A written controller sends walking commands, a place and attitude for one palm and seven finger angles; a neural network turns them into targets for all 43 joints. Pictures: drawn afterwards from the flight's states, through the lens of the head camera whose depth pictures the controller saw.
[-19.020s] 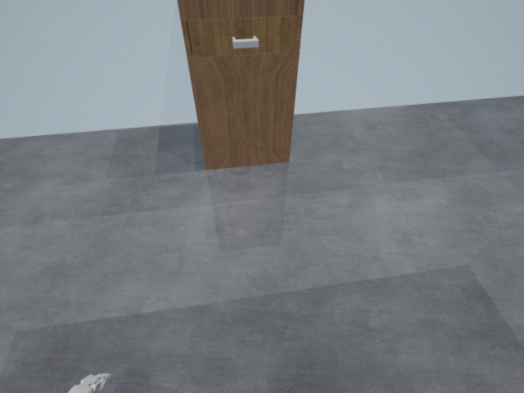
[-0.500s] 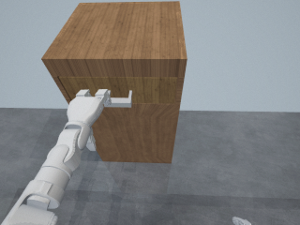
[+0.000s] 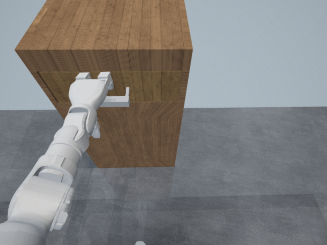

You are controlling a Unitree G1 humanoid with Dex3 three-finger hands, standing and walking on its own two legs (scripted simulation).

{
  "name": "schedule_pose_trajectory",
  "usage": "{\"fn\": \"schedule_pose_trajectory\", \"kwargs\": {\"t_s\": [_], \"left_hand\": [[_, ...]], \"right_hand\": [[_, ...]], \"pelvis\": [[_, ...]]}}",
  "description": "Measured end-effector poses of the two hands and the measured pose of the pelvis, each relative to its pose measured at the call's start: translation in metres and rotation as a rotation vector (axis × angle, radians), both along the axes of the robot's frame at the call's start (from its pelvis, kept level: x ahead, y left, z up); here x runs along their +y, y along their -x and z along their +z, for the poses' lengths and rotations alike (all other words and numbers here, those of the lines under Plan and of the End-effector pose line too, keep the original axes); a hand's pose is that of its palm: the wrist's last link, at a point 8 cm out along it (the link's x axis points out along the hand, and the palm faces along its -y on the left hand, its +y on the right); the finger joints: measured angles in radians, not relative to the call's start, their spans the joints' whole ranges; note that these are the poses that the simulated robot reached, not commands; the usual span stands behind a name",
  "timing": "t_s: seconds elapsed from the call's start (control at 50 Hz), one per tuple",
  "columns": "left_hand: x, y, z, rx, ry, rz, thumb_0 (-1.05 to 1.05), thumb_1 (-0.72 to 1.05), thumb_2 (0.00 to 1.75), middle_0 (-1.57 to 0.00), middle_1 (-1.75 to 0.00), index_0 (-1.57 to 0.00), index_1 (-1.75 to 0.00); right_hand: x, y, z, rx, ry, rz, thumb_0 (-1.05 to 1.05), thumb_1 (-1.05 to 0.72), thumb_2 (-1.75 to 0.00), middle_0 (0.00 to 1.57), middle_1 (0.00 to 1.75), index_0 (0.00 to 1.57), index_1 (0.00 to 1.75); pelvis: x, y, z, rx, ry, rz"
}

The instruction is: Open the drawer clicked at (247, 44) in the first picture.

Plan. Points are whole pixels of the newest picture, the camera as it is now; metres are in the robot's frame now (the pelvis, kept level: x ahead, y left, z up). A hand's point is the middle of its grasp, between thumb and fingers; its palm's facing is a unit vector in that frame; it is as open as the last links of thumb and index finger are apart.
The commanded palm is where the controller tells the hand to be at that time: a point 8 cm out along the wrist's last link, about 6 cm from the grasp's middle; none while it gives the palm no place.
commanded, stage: move the hooked fingers above the handle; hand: left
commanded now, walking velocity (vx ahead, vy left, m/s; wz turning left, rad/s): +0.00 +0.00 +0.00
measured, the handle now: (114, 96) +0.56 +0.15 -0.02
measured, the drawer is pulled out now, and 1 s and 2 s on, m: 0.00 0.00 0.00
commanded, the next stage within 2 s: none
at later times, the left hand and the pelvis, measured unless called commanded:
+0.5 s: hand (114, 92) +0.52 +0.13 +0.04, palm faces +0.05 -0.04 -1.00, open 13.6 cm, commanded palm +0.50 +0.15 +0.09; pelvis -0.01 +0.02 -0.02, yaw -2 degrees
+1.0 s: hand (112, 92) +0.52 +0.14 +0.04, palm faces +0.09 -0.05 -0.99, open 13.8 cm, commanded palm +0.51 +0.15 +0.09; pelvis -0.01 +0.02 -0.02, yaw -1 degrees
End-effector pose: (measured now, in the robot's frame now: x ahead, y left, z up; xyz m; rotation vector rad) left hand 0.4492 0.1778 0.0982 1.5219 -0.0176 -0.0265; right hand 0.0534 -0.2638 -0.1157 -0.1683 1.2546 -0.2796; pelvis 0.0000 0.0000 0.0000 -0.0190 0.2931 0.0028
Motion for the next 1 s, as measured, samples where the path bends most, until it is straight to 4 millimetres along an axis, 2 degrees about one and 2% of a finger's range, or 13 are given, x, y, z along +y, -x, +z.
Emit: {"fn": "schedule_pose_trajectory", "kwargs": {"t_s": [0.14, 0.24, 0.34, 0.42, 0.48, 0.54, 0.62, 0.7, 0.86, 1.0], "left_hand": [[0.002, -0.019, -0.006, 0.038, -0.026, 0.08, -0.01, -0.49, 0.3, -0.32, -1.2, -0.32, -1.2], [-0.018, -0.027, -0.008, 0.064, 0.002, 0.012, -0.01, -0.49, 0.3, -0.32, -1.2, -0.32, -1.2], [-0.04, -0.039, -0.008, 0.021, 0.024, -0.047, -0.01, -0.49, 0.3, -0.32, -1.2, -0.32, -1.2], [-0.041, -0.052, -0.009, -0.039, 0.016, -0.008, 0.0, -0.49, 0.3, -0.33, -1.2, -0.32, -1.2], [-0.043, -0.052, -0.008, -0.058, 0.006, 0.013, 0.0, -0.49, 0.3, -0.36, -1.24, -0.34, -1.23], [-0.036, -0.052, -0.01, -0.017, -0.024, 0.078, 0.0, -0.49, 0.3, -0.35, -1.23, -0.35, -1.24], [-0.016, -0.049, -0.014, 0.069, -0.037, 0.155, 0.0, -0.49, 0.3, -0.34, -1.22, -0.34, -1.23], [-0.007, -0.044, -0.013, 0.111, -0.02, 0.102, 0.0, -0.49, 0.3, -0.33, -1.21, -0.33, -1.22], [-0.031, -0.037, -0.01, 0.017, 0.029, -0.083, -0.01, -0.49, 0.3, -0.32, -1.2, -0.32, -1.2], [-0.037, -0.05, -0.011, -0.093, 0.005, 0.02, -0.01, -0.49, 0.3, -0.34, -1.22, -0.33, -1.21]], "right_hand": [[0.006, 0.04, -0.006, 0.09, -0.016, -0.051, 0.0, -0.91, -0.9, 0.2, 0.3, 0.2, 0.3], [0.01, 0.067, -0.004, 0.144, -0.013, -0.084, 0.0, -0.91, -0.9, 0.2, 0.3, 0.2, 0.3], [0.013, 0.086, -0.004, 0.168, 0.006, -0.11, 0.0, -0.91, -0.9, 0.2, 0.3, 0.2, 0.3], [0.016, 0.099, -0.006, 0.181, 0.014, -0.127, 0.0, -0.91, -0.9, 0.2, 0.3, 0.2, 0.3], [0.02, 0.105, -0.009, 0.196, 0.002, -0.132, 0.0, -0.91, -0.9, 0.2, 0.3, 0.2, 0.3], [0.025, 0.108, -0.009, 0.195, -0.012, -0.146, 0.0, -0.91, -0.9, 0.2, 0.3, 0.2, 0.3], [0.029, 0.106, -0.005, 0.174, -0.016, -0.159, 0.0, -0.91, -0.9, 0.2, 0.3, 0.2, 0.3], [0.029, 0.102, 0.001, 0.165, -0.001, -0.136, 0.0, -0.9, -0.9, 0.2, 0.3, 0.2, 0.3], [0.018, 0.086, -0.001, 0.16, 0.039, -0.069, 0.0, -0.9, -0.9, 0.2, 0.3, 0.2, 0.3], [0.017, 0.076, -0.013, 0.139, 0.031, -0.063, 0.0, -0.91, -0.9, 0.2, 0.3, 0.2, 0.3]], "pelvis": [[0.004, 0.001, -0.004, 0.03, 0.008, -0.005], [0.007, 0.0, -0.004, 0.039, 0.015, -0.002], [0.01, 0.002, -0.009, 0.062, 0.02, -0.006], [0.012, 0.006, -0.015, 0.093, 0.023, -0.017], [0.015, 0.008, -0.016, 0.101, 0.024, -0.026], [0.016, 0.009, -0.014, 0.096, 0.024, -0.034], [0.015, 0.01, -0.01, 0.08, 0.024, -0.035], [0.016, 0.009, -0.007, 0.067, 0.03, -0.018], [0.019, 0.009, -0.014, 0.08, 0.041, 0.018], [0.02, 0.014, -0.022, 0.115, 0.04, 0.002]]}}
